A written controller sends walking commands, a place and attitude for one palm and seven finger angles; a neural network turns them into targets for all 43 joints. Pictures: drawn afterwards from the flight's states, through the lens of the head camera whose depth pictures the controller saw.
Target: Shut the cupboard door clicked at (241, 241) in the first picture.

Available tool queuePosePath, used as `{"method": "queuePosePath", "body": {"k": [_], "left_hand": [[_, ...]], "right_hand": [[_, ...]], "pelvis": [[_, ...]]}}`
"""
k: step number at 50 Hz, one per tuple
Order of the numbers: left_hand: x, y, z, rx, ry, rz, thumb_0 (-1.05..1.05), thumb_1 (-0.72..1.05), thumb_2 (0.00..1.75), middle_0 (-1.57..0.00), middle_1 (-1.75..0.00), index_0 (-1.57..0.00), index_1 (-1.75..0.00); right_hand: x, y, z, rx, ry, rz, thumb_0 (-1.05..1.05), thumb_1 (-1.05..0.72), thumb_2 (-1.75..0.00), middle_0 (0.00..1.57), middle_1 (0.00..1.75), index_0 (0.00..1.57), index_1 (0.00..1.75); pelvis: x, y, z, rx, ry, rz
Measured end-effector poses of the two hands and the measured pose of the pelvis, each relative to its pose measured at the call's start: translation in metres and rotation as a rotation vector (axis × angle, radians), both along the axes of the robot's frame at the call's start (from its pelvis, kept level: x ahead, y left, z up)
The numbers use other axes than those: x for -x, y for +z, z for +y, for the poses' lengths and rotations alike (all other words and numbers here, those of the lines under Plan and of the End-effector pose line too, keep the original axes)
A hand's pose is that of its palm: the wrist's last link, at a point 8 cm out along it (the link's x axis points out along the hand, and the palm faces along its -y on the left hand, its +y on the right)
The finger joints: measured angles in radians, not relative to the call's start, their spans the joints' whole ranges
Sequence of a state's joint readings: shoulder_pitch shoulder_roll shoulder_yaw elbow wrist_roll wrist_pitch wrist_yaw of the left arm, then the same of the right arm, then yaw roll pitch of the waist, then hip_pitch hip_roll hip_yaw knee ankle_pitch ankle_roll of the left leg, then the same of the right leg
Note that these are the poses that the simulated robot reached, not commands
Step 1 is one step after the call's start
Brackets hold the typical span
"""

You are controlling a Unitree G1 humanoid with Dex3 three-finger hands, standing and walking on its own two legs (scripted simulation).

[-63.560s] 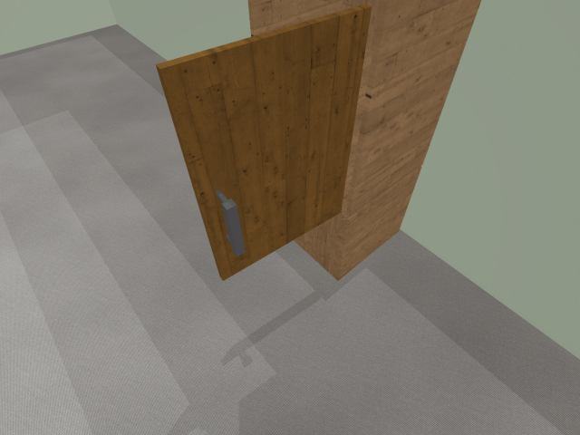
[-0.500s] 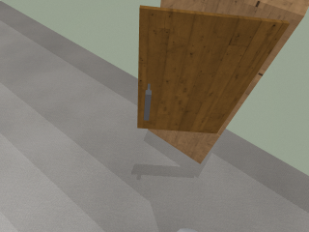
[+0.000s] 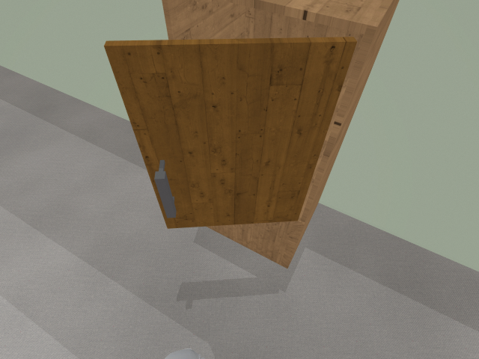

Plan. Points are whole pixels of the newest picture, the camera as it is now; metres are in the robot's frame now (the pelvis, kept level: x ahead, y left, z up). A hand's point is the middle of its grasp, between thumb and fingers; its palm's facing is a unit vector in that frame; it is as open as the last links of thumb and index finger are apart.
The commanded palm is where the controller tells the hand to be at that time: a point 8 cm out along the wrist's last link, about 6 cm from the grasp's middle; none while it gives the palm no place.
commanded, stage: come to a stop and stand still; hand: left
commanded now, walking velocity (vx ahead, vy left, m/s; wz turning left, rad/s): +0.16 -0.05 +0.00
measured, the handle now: (167, 189) +0.52 +0.19 -0.11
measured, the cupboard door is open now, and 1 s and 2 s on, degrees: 34 34 34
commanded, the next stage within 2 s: none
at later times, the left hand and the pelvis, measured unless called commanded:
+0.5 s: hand out of the picture +0.08 +0.14 -0.17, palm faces +0.05 -0.97 -0.24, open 7.3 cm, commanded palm none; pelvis +0.06 -0.05 -0.01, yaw +1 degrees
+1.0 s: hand out of the picture +0.07 +0.21 -0.17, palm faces +0.01 -0.95 -0.30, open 7.3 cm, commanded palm none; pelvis +0.01 +0.00 -0.01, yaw +0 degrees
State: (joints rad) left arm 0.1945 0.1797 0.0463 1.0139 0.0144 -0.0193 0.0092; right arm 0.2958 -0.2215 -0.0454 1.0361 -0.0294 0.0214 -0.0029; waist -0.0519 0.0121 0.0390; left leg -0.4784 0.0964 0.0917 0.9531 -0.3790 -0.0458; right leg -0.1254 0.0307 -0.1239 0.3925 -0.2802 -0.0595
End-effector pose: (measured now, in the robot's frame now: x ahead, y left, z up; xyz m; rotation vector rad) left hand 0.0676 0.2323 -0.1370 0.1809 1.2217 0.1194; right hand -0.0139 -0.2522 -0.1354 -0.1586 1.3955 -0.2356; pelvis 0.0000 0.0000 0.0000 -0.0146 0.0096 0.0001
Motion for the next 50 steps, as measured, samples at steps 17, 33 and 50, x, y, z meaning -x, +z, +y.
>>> {"method": "queuePosePath", "body": {"k": [17, 33, 50], "left_hand": [[0.001, -0.016, -0.027, 0.005, 0.094, 0.162, 0.0, 0.91, 0.9, -0.2, -0.3, -0.2, -0.3], [-0.018, -0.002, -0.038, -0.034, 0.079, 0.078, 0.0, 0.91, 0.9, -0.2, -0.3, -0.21, -0.3], [0.005, 0.004, 0.026, -0.098, 0.005, -0.036, 0.0, 0.91, 0.9, -0.2, -0.3, -0.2, -0.3]], "right_hand": [[-0.148, -0.013, 0.011, -0.047, 0.116, -0.161, -0.01, -0.93, -0.9, 0.2, 0.3, 0.2, 0.3], [-0.126, -0.001, -0.046, 0.013, 0.083, -0.079, 0.0, -0.91, -0.9, 0.2, 0.3, 0.19, 0.3], [-0.089, -0.009, 0.024, -0.063, 0.091, -0.267, 0.0, -0.91, -0.9, 0.2, 0.3, 0.2, 0.3]], "pelvis": [[-0.057, -0.009, -0.022, -0.037, -0.003, -0.035], [-0.048, 0.0, -0.043, -0.055, 0.01, -0.007], [-0.008, -0.013, -0.001, -0.022, -0.007, -0.057]]}}
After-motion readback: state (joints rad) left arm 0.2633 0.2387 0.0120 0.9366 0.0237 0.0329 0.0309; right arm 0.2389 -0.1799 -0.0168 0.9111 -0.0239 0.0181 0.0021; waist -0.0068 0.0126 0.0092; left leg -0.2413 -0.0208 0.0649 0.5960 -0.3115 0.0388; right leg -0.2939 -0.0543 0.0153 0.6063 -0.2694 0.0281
